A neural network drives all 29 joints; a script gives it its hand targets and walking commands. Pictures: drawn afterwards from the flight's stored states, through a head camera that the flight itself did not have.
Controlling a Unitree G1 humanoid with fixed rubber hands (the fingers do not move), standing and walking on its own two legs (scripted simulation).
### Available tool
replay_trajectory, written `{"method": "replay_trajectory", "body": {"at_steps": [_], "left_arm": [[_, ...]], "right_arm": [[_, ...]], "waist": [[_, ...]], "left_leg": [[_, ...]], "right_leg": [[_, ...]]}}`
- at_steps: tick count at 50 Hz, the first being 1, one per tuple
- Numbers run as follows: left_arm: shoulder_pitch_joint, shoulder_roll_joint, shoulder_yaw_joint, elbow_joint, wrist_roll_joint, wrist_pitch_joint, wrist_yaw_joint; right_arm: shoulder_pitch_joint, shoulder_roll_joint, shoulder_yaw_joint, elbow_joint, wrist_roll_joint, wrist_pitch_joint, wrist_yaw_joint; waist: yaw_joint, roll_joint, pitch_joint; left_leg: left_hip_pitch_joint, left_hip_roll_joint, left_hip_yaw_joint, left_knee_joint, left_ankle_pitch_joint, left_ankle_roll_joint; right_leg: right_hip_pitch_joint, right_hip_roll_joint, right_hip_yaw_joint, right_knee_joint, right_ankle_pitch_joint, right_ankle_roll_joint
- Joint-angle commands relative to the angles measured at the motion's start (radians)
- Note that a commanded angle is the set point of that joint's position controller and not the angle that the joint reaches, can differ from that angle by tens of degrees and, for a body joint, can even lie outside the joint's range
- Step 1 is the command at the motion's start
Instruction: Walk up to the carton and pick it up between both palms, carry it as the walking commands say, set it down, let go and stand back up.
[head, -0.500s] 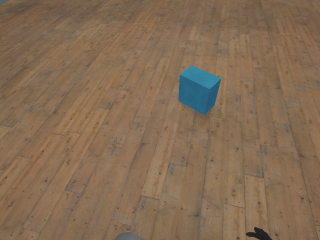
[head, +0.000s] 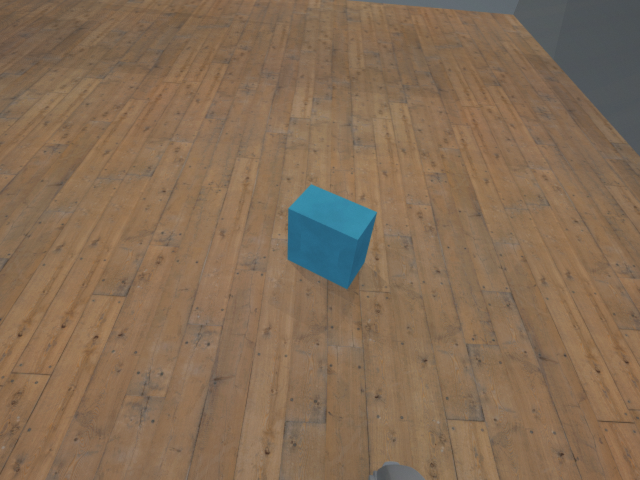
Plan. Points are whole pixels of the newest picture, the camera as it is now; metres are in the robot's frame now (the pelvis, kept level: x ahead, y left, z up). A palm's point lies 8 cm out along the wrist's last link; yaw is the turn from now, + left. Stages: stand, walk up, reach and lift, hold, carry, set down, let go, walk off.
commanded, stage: walk up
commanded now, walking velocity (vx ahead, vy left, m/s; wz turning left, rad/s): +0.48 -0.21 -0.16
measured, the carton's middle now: (329, 237) +1.07 -0.10 -0.64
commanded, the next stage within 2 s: none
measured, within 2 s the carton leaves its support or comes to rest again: neither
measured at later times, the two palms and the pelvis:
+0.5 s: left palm (198, 458) +0.20 +0.16 -0.12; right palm (511, 343) +0.37 -0.34 -0.13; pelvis +0.24 -0.09 +0.00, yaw -2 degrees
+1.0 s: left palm (212, 291) +0.49 +0.19 -0.15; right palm (495, 327) +0.39 -0.31 -0.11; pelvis +0.43 -0.05 +0.00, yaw -3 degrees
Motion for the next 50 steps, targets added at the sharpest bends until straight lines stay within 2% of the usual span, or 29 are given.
{"method": "replay_trajectory", "body": {"at_steps": [1, 4, 8, 9, 10, 11, 12, 13, 14, 15, 16, 17, 18, 20, 21, 24, 27, 29, 31, 33, 35, 36, 37, 38, 39, 40, 43, 46, 50], "left_arm": [[-0.058, -0.01, -0.016, -0.061, -0.005, 0.001, -0.02], [-0.158, 0.001, -0.016, -0.088, -0.01, -0.003, -0.031], [-0.176, 0.018, -0.009, -0.083, -0.007, -0.018, -0.028], [-0.148, 0.03, -0.007, -0.069, -0.007, -0.03, -0.02], [-0.044, 0.045, -0.002, -0.024, 0.003, -0.051, 0.0], [0.126, 0.097, 0.025, 0.04, 0.014, -0.067, 0.018], [0.306, 0.195, 0.05, 0.087, 0.025, -0.08, 0.037], [0.337, 0.272, 0.069, 0.076, 0.004, -0.076, 0.053], [0.253, 0.234, 0.062, 0.059, -0.01, -0.069, 0.056], [0.177, 0.182, 0.046, 0.048, -0.01, -0.072, 0.057], [0.123, 0.123, 0.03, 0.052, -0.008, -0.079, 0.058], [0.101, 0.086, 0.021, 0.05, -0.01, -0.087, 0.062], [0.101, 0.071, 0.015, 0.053, -0.009, -0.097, 0.064], [0.156, 0.083, 0.01, 0.07, -0.008, -0.117, 0.064], [0.172, 0.084, 0.008, 0.081, -0.008, -0.122, 0.066], [0.213, 0.06, 0.003, 0.112, -0.01, -0.126, 0.071], [0.249, 0.054, 0.0, 0.133, -0.009, -0.121, 0.073], [0.246, 0.057, -0.004, 0.145, -0.01, -0.109, 0.074], [0.299, 0.072, -0.004, 0.152, -0.008, -0.096, 0.075], [0.317, 0.091, 0.003, 0.15, -0.014, -0.085, 0.083], [0.296, 0.087, 0.003, 0.143, -0.028, -0.075, 0.089], [0.303, 0.05, -0.009, 0.127, -0.035, -0.075, 0.091], [0.359, 0.01, 0.002, 0.11, -0.04, -0.066, 0.09], [0.375, 0.049, 0.027, 0.134, -0.046, -0.051, 0.095], [0.346, 0.044, 0.027, 0.145, -0.035, -0.042, 0.09], [0.318, 0.021, 0.02, 0.146, -0.024, -0.037, 0.083], [0.275, -0.01, 0.015, 0.148, -0.006, 0.0, 0.065], [0.204, -0.015, 0.006, 0.123, -0.007, 0.023, 0.051], [0.071, -0.01, -0.004, 0.08, -0.012, 0.03, 0.035]], "right_arm": [[0.005, -0.115, -0.029, -0.04, -0.005, -0.013, -0.002], [0.029, -0.139, -0.045, -0.032, -0.006, -0.007, -0.007], [0.033, -0.163, -0.051, -0.017, -0.012, 0.005, -0.011], [0.027, -0.168, -0.047, -0.013, -0.015, 0.006, -0.007], [0.015, -0.137, -0.026, 0.0, -0.019, 0.01, 0.006], [0.03, -0.101, -0.007, -0.008, -0.027, 0.011, 0.014], [-0.034, -0.071, 0.011, -0.065, -0.031, 0.007, 0.019], [-0.011, -0.001, 0.044, -0.104, -0.009, -0.003, 0.02], [-0.054, -0.042, 0.024, -0.088, -0.007, -0.007, 0.013], [-0.09, -0.058, 0.018, -0.085, -0.004, -0.01, 0.015], [-0.101, -0.052, 0.01, -0.077, 0.0, -0.006, 0.017], [-0.102, -0.042, 0.006, -0.073, -0.005, 0.005, 0.024], [-0.09, -0.035, 0.001, -0.069, -0.011, 0.018, 0.028], [-0.097, -0.029, -0.006, -0.065, -0.02, 0.05, 0.031], [-0.13, -0.03, -0.006, -0.08, -0.021, 0.059, 0.036], [-0.253, -0.015, 0.002, -0.111, -0.018, 0.068, 0.053], [-0.358, 0.0, 0.015, -0.135, -0.007, 0.068, 0.061], [-0.425, 0.002, 0.033, -0.15, -0.001, 0.056, 0.064], [-0.446, -0.007, 0.032, -0.147, -0.001, 0.051, 0.054], [-0.39, -0.026, 0.025, -0.135, 0.0, 0.04, 0.039], [-0.171, -0.065, 0.002, -0.057, -0.006, 0.018, 0.017], [-0.057, -0.135, -0.024, -0.025, -0.022, 0.01, 0.006], [0.076, -0.265, -0.055, -0.013, -0.033, 0.015, -0.013], [0.075, -0.284, -0.053, -0.009, 0.008, 0.026, -0.015], [-0.006, -0.22, -0.03, -0.02, 0.01, 0.026, -0.016], [-0.092, -0.156, -0.013, -0.03, 0.004, 0.021, -0.017], [-0.188, -0.076, 0.003, -0.034, 0.0, 0.013, -0.011], [-0.137, -0.085, -0.005, -0.011, -0.006, 0.01, -0.005], [-0.054, -0.1, -0.018, 0.009, -0.017, 0.019, -0.009]], "waist": [[0.018, 0.211, 0.068], [-0.002, 0.228, 0.096], [0.003, 0.23, 0.08], [0.01, 0.24, 0.053], [0.038, 0.22, -0.042], [0.092, 0.092, -0.165], [0.156, -0.175, -0.193], [0.165, -0.403, -0.234], [0.127, -0.26, -0.17], [0.099, -0.157, -0.097], [0.068, -0.071, -0.041], [0.051, -0.049, -0.025], [0.04, -0.05, -0.036], [0.042, 0.003, -0.045], [0.047, -0.017, -0.041], [0.07, -0.086, 0.015], [0.08, -0.091, 0.069], [0.068, -0.171, 0.077], [0.065, -0.132, 0.079], [0.048, -0.093, 0.049], [-0.018, -0.021, -0.062], [-0.051, 0.057, -0.136], [-0.047, 0.258, -0.202], [-0.027, 0.197, -0.249], [0.003, 0.147, -0.205], [0.025, 0.143, -0.144], [0.065, 0.22, -0.056], [0.061, 0.235, -0.025], [0.019, 0.246, 0.008]], "left_leg": [[-0.021, 0.204, -0.121, -0.231, 0.176, 0.068], [0.013, 0.222, -0.103, -0.263, 0.117, 0.075], [0.047, 0.252, -0.101, -0.213, 0.17, 0.074], [0.045, 0.241, -0.1, -0.165, 0.194, 0.075], [0.025, 0.166, -0.035, 0.008, 0.159, 0.063], [-0.112, 0.097, -0.016, 0.281, 0.112, 0.048], [-0.332, 0.035, -0.038, 0.598, -0.233, 0.022], [-0.546, -0.066, -0.131, 0.8, -0.384, 0.01], [-0.546, 0.013, -0.219, 0.866, -0.309, 0.02], [-0.536, 0.037, -0.228, 0.864, -0.221, 0.017], [-0.501, 0.056, -0.219, 0.827, -0.157, 0.013], [-0.467, 0.061, -0.212, 0.779, -0.118, 0.009], [-0.438, 0.052, -0.197, 0.767, -0.093, 0.002], [-0.455, 0.045, -0.196, 0.74, -0.053, -0.005], [-0.463, 0.045, -0.19, 0.709, -0.023, -0.01], [-0.51, 0.037, -0.164, 0.6, 0.088, -0.022], [-0.484, 0.018, -0.137, 0.42, 0.141, -0.032], [-0.339, -0.008, -0.086, 0.282, 0.162, -0.02], [-0.276, -0.039, -0.032, 0.241, 0.15, -0.017], [-0.2, -0.047, -0.038, 0.186, 0.092, -0.014], [0.063, -0.058, -0.015, 0.064, 0.108, 0.009], [0.243, 0.08, -0.168, 0.071, 0.214, 0.031], [0.395, 0.432, -0.618, -0.035, 0.518, 0.086], [0.343, 0.497, -0.708, -0.062, 0.638, 0.14], [0.228, 0.428, -0.595, -0.063, 0.618, 0.143], [0.119, 0.36, -0.474, -0.079, 0.547, 0.139], [-0.116, 0.239, -0.275, -0.134, 0.335, 0.104], [-0.145, 0.214, -0.221, -0.184, 0.239, 0.09], [-0.096, 0.208, -0.217, -0.227, 0.052, 0.097]], "right_leg": [[-0.006, -0.012, -0.033, -0.203, 0.06, 0.014], [0.042, -0.005, -0.059, -0.358, 0.059, 0.011], [0.135, 0.011, -0.09, -0.45, -0.015, -0.009], [0.197, 0.026, -0.112, -0.485, -0.045, -0.018], [0.351, 0.037, -0.141, -0.541, -0.036, -0.048], [0.612, 0.014, -0.088, -0.523, -0.066, -0.079], [0.739, -0.17, 0.177, -0.585, -0.205, -0.105], [0.815, -0.362, 0.611, -0.805, -0.338, -0.18], [0.717, -0.336, 0.533, -0.819, -0.339, -0.205], [0.624, -0.288, 0.437, -0.804, -0.24, -0.206], [0.544, -0.245, 0.335, -0.796, -0.091, -0.194], [0.5, -0.215, 0.266, -0.796, 0.011, -0.181], [0.484, -0.205, 0.228, -0.792, 0.104, -0.174], [0.508, -0.25, 0.241, -0.762, 0.287, -0.167], [0.51, -0.243, 0.215, -0.761, 0.324, -0.161], [0.508, -0.225, 0.136, -0.802, 0.313, -0.146], [0.498, -0.194, 0.06, -0.825, 0.346, -0.129], [0.437, -0.119, -0.063, -0.85, 0.295, -0.115], [0.438, -0.128, -0.062, -0.821, 0.35, -0.117], [0.461, -0.144, -0.007, -0.728, 0.434, -0.115], [0.426, -0.084, -0.045, -0.46, 0.475, -0.084], [0.269, -0.032, -0.048, -0.268, 0.266, -0.053], [0.027, 0.108, -0.058, 0.02, -0.414, 0.003], [0.028, 0.07, 0.058, 0.185, -0.492, 0.001], [0.049, 0.028, 0.089, 0.231, -0.405, -0.001], [0.066, 0.002, 0.084, 0.231, -0.327, -0.001], [0.16, -0.01, 0.033, 0.172, -0.202, 0.003], [0.155, -0.002, -0.015, 0.022, -0.139, 0.017], [0.137, 0.002, -0.048, -0.199, -0.106, 0.032]]}}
